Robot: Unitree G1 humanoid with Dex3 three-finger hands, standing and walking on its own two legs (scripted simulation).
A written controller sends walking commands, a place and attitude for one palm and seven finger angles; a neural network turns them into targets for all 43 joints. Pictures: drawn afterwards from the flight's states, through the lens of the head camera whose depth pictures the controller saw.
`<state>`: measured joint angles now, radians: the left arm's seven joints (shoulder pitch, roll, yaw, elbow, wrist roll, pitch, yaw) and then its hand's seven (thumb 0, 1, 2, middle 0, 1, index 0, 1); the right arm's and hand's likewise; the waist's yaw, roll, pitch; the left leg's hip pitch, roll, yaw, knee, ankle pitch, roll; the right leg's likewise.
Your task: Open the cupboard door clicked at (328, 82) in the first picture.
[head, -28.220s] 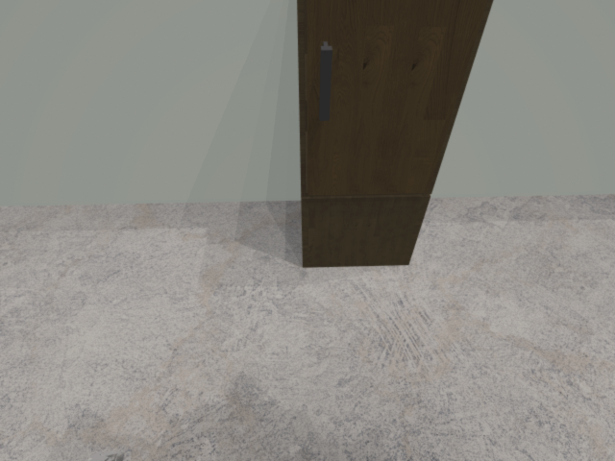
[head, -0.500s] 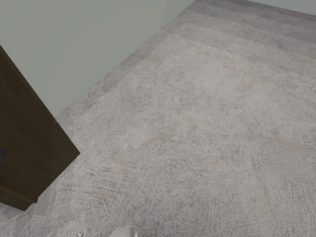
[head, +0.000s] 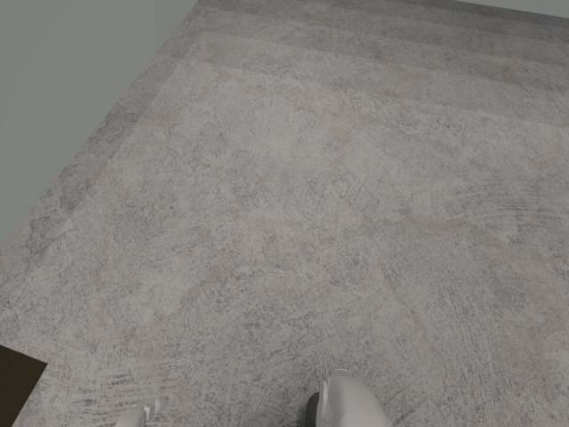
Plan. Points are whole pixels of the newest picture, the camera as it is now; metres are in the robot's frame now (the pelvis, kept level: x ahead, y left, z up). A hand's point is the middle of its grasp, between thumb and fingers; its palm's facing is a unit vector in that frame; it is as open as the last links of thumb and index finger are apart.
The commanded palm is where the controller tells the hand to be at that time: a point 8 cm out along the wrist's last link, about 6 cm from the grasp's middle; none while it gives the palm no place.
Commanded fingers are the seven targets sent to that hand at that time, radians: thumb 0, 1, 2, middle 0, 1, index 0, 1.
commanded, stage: walk to a spot facing it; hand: left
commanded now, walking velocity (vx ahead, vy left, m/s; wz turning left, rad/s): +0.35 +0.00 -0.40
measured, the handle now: out of the picture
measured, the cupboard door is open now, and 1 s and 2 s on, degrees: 42 42 42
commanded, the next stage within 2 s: turn to face it in 1.00 s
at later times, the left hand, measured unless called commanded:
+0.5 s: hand (214, 355) +0.24 +0.12 -0.16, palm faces -0.05 -0.97 -0.22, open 7.3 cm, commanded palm none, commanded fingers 0.00 0.90 0.90 -0.20 -0.30 -0.20 -0.30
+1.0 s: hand (252, 180) +0.63 +0.09 -0.16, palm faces -0.26 -0.94 -0.20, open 7.3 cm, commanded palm none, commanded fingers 0.00 0.90 0.90 -0.20 -0.30 -0.20 -0.30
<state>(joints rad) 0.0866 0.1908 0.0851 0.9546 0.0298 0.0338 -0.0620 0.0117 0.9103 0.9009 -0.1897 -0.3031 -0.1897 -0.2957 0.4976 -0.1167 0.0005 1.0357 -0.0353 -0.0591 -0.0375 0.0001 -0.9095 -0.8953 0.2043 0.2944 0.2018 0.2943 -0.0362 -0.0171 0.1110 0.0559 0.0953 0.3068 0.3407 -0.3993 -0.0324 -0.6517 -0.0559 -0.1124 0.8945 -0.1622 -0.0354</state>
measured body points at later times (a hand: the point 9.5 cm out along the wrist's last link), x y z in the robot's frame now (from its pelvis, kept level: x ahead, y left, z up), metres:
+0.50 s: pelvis +0.25 -0.06 +0.00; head +0.28 -0.08 +0.45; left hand +0.24 +0.17 -0.14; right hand +0.34 -0.30 -0.14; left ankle +0.37 +0.08 -0.67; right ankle +0.14 -0.09 -0.73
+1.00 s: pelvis +0.51 -0.08 +0.01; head +0.54 -0.09 +0.45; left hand +0.65 +0.14 -0.15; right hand +0.36 -0.29 -0.14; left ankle +0.45 +0.01 -0.74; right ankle +0.57 -0.26 -0.67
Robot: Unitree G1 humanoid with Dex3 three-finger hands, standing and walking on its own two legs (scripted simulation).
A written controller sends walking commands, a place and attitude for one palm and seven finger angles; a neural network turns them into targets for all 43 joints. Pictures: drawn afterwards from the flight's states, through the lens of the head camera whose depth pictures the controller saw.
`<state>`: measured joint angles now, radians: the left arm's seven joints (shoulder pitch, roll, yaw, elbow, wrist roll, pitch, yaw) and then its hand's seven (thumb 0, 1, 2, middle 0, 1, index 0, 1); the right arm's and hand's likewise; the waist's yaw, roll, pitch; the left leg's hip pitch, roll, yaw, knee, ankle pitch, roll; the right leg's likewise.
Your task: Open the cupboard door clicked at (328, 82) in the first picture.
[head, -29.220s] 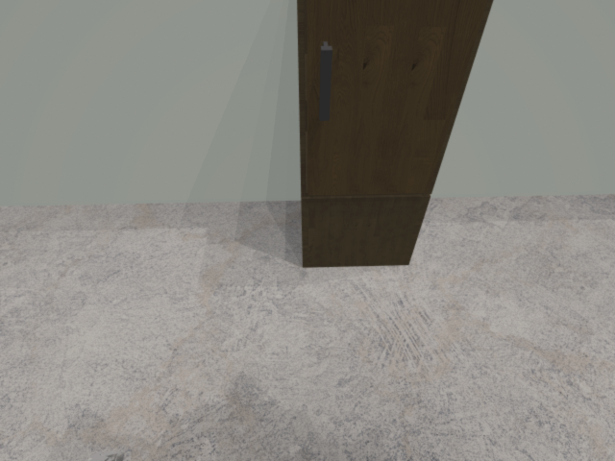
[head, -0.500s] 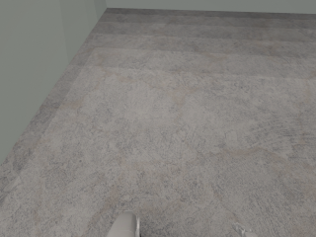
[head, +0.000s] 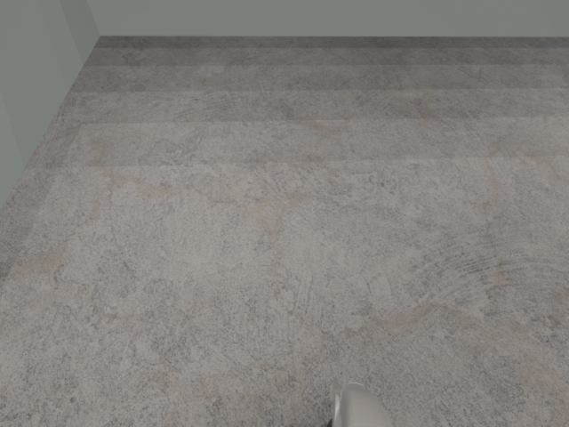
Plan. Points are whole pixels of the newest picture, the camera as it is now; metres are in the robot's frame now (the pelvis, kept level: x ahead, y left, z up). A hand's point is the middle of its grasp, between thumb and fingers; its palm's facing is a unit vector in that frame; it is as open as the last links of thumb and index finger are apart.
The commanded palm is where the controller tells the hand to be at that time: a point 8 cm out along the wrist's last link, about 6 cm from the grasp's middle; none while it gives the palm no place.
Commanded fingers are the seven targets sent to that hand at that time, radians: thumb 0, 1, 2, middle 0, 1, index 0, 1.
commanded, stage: turn to face it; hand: left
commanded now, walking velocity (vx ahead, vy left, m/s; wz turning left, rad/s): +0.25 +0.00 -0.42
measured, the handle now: out of the picture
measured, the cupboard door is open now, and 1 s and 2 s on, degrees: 42 42 42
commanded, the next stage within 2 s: none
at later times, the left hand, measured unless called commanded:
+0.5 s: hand (216, 344) +0.27 +0.14 -0.16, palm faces +0.17 -0.97 -0.20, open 7.1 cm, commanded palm none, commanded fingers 0.00 0.90 0.90 -0.20 -0.30 -0.20 -0.30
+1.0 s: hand (204, 354) +0.25 +0.15 -0.16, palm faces +0.41 -0.86 -0.31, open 7.4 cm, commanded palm none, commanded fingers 0.00 0.90 0.90 -0.20 -0.30 -0.20 -0.30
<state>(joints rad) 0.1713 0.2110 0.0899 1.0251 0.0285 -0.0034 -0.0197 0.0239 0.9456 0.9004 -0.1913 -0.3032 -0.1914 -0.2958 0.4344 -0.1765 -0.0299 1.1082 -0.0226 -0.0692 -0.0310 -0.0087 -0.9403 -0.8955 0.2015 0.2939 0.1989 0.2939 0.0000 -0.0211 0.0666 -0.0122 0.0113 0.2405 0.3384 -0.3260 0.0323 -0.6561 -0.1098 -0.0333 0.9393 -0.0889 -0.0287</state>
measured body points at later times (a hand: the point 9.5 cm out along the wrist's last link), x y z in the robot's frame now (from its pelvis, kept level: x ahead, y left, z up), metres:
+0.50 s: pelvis +0.19 -0.05 -0.01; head +0.21 -0.05 +0.44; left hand +0.26 +0.19 -0.15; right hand +0.24 -0.29 -0.16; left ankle +0.23 +0.08 -0.70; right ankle +0.17 -0.12 -0.74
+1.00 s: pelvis +0.24 -0.08 -0.02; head +0.30 -0.09 +0.43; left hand +0.23 +0.20 -0.14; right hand +0.42 -0.28 -0.18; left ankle +0.23 +0.07 -0.72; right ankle +0.28 -0.20 -0.74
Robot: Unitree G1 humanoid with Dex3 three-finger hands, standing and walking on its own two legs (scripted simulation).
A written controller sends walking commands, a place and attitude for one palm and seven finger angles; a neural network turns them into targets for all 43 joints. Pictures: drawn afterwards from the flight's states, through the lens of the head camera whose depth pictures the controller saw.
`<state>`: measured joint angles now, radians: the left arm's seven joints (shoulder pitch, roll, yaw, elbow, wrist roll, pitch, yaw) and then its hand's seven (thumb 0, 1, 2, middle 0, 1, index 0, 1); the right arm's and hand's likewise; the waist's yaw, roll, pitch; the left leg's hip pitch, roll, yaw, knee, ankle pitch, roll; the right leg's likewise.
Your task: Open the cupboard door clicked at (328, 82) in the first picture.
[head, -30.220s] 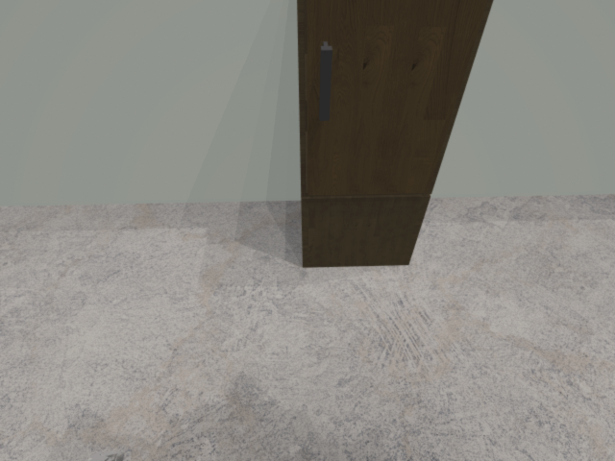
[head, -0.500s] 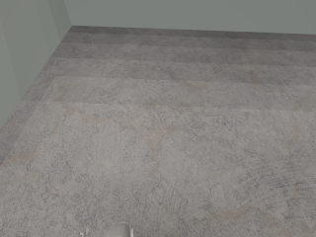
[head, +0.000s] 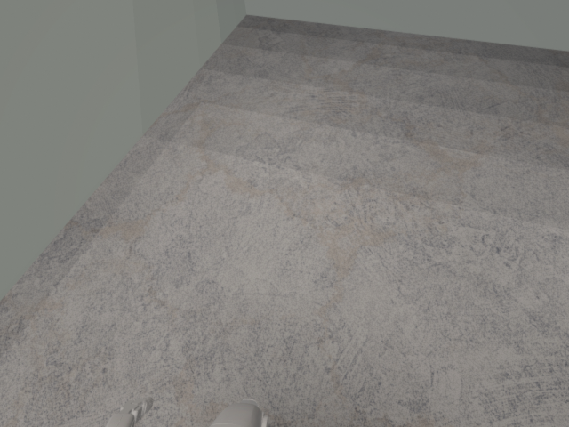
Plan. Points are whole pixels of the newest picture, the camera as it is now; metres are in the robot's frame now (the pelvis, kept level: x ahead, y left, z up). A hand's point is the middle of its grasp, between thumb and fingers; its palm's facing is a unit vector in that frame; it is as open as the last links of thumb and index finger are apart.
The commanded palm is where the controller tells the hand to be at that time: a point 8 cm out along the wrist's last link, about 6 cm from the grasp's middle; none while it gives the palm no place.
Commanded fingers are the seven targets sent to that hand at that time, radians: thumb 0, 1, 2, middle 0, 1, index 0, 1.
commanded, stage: turn to face it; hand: left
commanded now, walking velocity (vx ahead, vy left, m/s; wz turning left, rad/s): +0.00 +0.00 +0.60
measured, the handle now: out of the picture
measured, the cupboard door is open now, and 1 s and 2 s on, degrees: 42 42 42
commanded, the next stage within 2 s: none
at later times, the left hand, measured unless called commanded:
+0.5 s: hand out of the picture +0.01 +0.21 -0.16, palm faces +0.37 -0.89 -0.27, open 7.4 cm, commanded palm none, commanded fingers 0.00 0.90 0.90 -0.20 -0.30 -0.20 -0.30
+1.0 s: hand out of the picture -0.03 +0.12 -0.15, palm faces +0.65 -0.72 -0.24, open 7.3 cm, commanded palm none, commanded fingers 0.00 0.90 0.90 -0.20 -0.30 -0.20 -0.30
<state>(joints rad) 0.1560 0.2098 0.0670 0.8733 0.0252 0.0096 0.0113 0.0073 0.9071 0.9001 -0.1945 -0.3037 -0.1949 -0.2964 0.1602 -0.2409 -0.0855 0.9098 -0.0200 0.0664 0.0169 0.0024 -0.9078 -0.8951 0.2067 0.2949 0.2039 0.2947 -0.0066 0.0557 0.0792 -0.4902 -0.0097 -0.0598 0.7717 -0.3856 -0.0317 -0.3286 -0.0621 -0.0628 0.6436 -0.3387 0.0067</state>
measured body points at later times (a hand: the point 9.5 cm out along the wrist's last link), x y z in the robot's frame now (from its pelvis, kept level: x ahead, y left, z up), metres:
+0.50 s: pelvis +0.02 -0.02 +0.01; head +0.07 +0.00 +0.45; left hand -0.01 +0.26 -0.13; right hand +0.22 -0.22 -0.13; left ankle -0.01 +0.11 -0.72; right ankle +0.06 -0.16 -0.66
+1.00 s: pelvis +0.05 -0.07 +0.01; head +0.09 -0.04 +0.46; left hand -0.07 +0.16 -0.13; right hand +0.29 -0.19 -0.14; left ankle -0.04 +0.03 -0.70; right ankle +0.10 -0.15 -0.72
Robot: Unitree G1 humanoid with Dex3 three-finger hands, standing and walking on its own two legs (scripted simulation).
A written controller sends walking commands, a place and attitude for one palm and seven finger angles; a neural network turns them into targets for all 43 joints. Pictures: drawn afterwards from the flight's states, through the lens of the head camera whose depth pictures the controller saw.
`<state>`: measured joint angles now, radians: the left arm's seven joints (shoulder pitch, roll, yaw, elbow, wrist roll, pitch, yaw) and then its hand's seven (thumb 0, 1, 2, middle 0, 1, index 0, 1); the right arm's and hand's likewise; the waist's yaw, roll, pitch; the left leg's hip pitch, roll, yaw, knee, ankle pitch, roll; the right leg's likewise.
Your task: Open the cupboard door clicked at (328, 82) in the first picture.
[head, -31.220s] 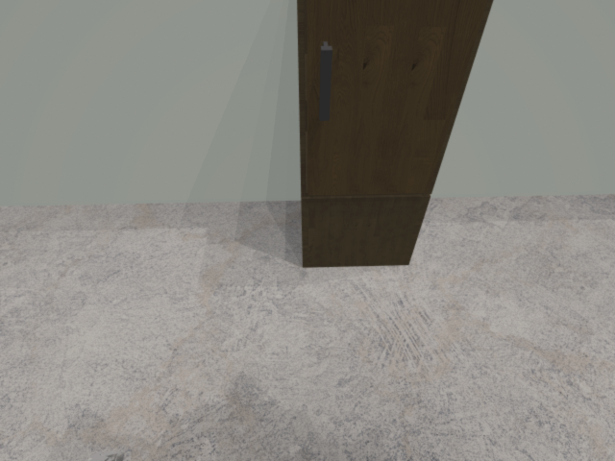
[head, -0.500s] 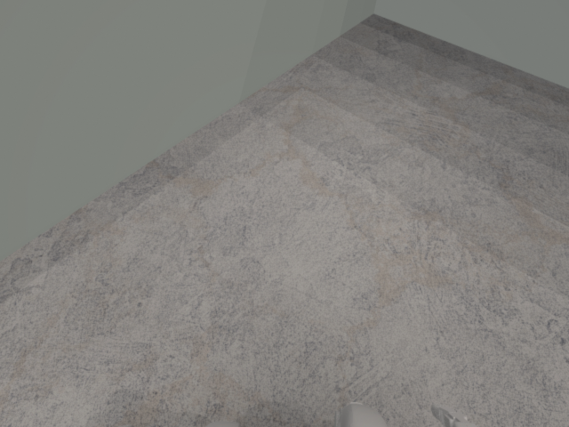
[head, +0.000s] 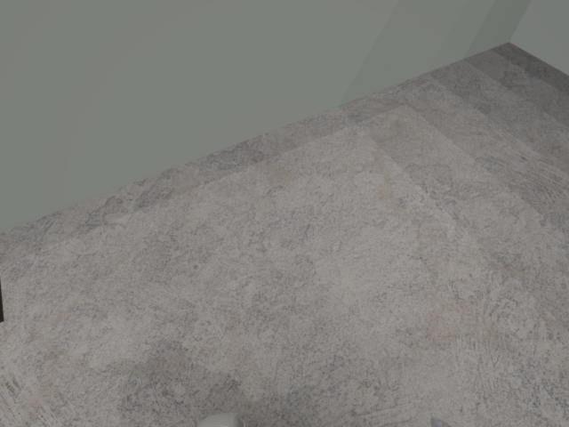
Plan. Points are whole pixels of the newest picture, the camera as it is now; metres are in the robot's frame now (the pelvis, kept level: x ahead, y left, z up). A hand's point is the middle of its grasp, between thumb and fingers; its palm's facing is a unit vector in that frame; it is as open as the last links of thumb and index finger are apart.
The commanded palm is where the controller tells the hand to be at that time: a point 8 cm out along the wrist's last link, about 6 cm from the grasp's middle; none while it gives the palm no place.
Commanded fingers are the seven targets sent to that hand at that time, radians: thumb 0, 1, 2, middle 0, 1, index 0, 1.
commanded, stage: turn to face it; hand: left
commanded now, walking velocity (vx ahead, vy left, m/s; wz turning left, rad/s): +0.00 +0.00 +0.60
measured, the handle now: out of the picture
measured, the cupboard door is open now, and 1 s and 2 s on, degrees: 42 42 42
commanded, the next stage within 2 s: none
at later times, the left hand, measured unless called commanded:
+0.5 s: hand out of the picture +0.04 +0.17 -0.14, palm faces +0.28 -0.91 -0.30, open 7.4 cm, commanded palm none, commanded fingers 0.00 0.90 0.90 -0.20 -0.30 -0.20 -0.30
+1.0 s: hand out of the picture -0.09 +0.20 -0.17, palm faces +0.60 -0.76 -0.25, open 7.4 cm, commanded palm none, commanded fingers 0.00 0.90 0.90 -0.20 -0.30 -0.20 -0.30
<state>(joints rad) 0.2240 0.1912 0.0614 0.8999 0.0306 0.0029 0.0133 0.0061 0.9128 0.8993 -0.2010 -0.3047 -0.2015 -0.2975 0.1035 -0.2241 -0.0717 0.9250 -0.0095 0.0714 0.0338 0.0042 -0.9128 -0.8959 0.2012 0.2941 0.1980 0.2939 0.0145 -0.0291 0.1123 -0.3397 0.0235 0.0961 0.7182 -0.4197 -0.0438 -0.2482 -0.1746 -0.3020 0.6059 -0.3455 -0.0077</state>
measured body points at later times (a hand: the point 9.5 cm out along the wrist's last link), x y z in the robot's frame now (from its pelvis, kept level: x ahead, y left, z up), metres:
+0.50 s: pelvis +0.00 -0.04 +0.00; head +0.06 -0.07 +0.45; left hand +0.03 +0.22 -0.12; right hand +0.14 -0.28 -0.16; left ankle -0.05 +0.09 -0.66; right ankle +0.02 -0.14 -0.73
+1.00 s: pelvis -0.02 -0.02 +0.00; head +0.01 +0.03 +0.45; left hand -0.12 +0.24 -0.15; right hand +0.22 -0.16 -0.12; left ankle -0.06 +0.06 -0.73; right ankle +0.05 -0.16 -0.65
